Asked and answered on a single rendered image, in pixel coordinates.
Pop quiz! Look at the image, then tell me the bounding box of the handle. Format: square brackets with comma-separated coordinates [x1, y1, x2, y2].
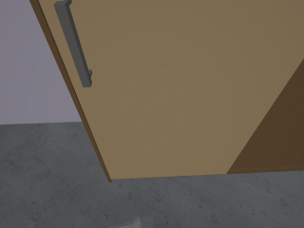
[53, 0, 92, 87]

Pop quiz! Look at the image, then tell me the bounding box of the wardrobe door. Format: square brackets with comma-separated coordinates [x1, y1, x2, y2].
[38, 0, 304, 180]
[230, 59, 304, 169]

